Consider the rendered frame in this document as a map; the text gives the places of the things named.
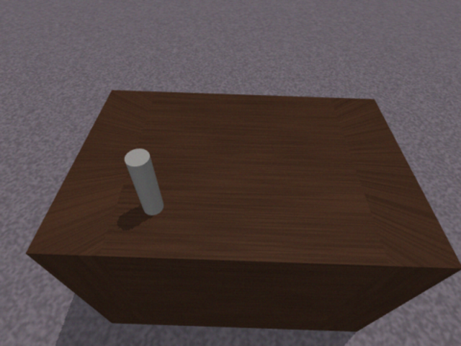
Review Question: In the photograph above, can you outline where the can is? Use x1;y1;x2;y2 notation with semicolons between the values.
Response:
125;148;164;216

